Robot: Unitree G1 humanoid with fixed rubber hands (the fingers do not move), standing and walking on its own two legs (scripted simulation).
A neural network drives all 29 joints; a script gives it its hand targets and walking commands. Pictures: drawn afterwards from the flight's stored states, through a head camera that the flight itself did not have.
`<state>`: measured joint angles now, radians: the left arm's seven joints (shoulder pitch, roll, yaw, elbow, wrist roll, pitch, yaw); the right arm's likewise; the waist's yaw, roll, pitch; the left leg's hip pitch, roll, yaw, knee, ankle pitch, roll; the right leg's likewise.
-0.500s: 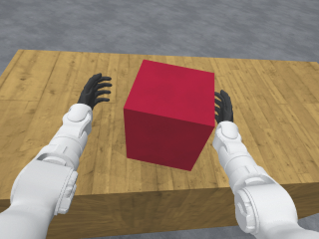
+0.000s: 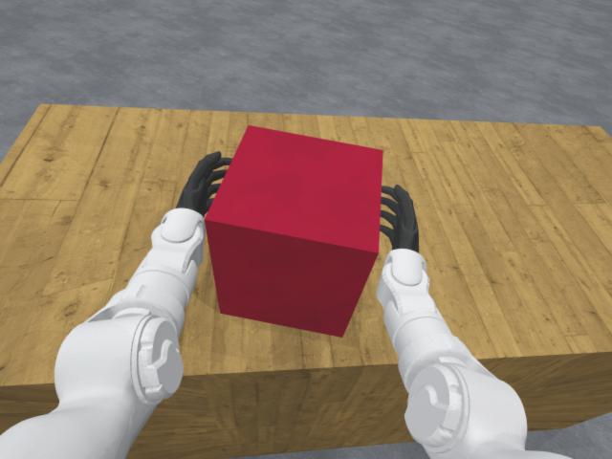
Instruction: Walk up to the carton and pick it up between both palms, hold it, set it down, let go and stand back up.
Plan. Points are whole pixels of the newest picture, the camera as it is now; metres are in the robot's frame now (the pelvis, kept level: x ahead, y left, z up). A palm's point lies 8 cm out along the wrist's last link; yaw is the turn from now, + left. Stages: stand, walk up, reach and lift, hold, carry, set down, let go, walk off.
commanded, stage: reach and lift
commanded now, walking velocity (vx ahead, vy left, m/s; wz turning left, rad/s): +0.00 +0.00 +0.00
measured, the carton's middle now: (297, 235) +0.43 +0.01 +0.04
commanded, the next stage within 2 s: none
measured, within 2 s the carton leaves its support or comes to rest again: leaves its support in 0.42 s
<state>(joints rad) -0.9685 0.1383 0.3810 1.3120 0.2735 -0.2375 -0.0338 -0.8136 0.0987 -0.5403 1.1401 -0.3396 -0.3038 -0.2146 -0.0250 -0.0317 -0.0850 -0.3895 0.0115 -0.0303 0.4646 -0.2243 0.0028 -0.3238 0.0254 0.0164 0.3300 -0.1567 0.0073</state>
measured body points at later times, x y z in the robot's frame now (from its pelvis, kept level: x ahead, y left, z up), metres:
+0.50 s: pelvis -0.01 +0.00 +0.00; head +0.01 +0.03 +0.45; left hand +0.43 +0.16 +0.10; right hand +0.39 -0.13 +0.08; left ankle +0.00 +0.11 -0.74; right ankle +0.00 -0.13 -0.74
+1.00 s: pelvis +0.00 +0.00 +0.00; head +0.02 +0.03 +0.45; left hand +0.44 +0.16 +0.10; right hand +0.40 -0.13 +0.08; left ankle +0.00 +0.11 -0.74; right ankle +0.00 -0.13 -0.74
